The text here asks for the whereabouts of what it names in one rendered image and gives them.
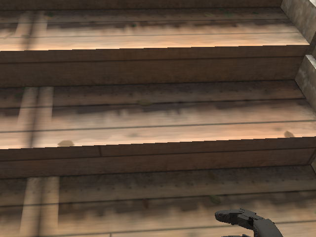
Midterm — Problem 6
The robot right hand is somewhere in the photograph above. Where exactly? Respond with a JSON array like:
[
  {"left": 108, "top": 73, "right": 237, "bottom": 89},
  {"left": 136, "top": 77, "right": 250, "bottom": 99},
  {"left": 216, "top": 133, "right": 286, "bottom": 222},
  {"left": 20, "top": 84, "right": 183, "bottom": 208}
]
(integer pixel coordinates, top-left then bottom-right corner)
[{"left": 214, "top": 207, "right": 283, "bottom": 237}]

